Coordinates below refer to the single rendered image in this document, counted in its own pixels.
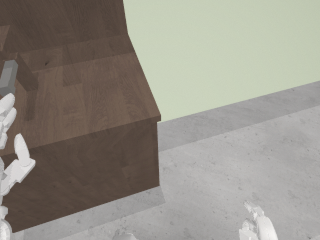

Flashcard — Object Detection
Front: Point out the robot left hand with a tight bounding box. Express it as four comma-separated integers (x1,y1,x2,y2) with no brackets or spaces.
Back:
0,93,36,206

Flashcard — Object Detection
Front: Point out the counter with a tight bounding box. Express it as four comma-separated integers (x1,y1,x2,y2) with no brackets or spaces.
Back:
0,0,161,233

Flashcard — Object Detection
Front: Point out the tap lever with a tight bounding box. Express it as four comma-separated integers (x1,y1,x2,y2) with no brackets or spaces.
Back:
0,60,18,97

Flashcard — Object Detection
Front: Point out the robot left forearm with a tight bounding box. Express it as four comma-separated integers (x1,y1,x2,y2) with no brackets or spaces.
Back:
0,206,12,240

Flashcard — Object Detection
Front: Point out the robot right hand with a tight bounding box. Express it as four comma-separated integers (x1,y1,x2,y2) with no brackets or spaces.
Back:
239,200,278,240

